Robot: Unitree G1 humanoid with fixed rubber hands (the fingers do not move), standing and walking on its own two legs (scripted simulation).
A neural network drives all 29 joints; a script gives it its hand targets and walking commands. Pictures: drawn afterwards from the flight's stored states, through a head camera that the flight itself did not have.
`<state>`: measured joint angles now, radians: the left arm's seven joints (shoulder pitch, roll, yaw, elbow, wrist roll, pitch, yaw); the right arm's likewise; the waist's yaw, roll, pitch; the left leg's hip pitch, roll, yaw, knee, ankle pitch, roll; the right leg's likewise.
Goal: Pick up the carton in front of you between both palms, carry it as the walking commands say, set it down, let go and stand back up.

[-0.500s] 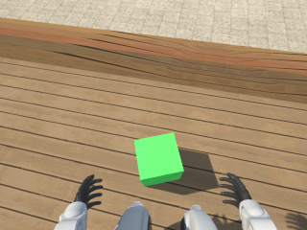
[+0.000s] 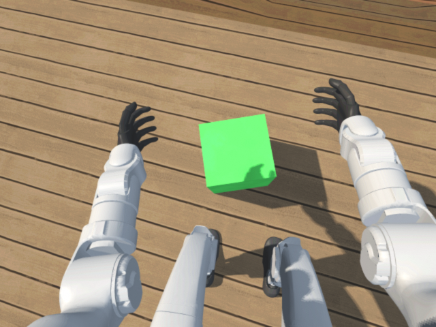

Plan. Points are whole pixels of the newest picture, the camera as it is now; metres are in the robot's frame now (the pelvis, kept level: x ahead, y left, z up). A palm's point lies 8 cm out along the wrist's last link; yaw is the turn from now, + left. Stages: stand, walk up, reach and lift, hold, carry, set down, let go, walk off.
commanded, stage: reach and lift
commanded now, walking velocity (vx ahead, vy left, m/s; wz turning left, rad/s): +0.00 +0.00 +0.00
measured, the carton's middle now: (236, 158) +0.49 +0.06 -0.53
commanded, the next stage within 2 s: none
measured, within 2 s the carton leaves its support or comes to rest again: leaves its support in 1.94 s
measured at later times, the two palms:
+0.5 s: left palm (154, 135) +0.45 +0.24 -0.20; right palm (319, 112) +0.54 -0.13 -0.21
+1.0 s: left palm (178, 158) +0.44 +0.24 -0.43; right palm (295, 143) +0.53 -0.12 -0.43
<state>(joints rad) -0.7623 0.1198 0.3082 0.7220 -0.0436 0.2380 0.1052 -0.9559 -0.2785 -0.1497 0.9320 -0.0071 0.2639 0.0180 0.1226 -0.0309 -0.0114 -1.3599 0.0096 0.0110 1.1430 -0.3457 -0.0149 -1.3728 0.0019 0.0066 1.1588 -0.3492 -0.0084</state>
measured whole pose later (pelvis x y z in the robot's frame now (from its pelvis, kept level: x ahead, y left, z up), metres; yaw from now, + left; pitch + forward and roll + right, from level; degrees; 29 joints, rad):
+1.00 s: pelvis -0.05 +0.00 -0.26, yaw +2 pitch +40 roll +3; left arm -1.31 0.25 0.23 1.06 -0.24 0.05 0.15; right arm -1.51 -0.45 0.06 1.21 0.21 0.10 -0.08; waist 0.12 0.01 0.28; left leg -2.26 0.00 0.01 2.06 -0.49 -0.03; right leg -2.29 0.00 0.02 2.09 -0.49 -0.02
